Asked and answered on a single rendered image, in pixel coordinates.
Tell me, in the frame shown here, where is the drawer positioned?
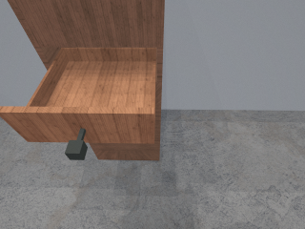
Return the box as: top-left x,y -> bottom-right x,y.
0,48 -> 156,144

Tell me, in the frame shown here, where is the cabinet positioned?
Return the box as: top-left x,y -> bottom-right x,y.
7,0 -> 165,161

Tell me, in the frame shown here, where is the handle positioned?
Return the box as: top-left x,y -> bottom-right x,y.
65,128 -> 88,160

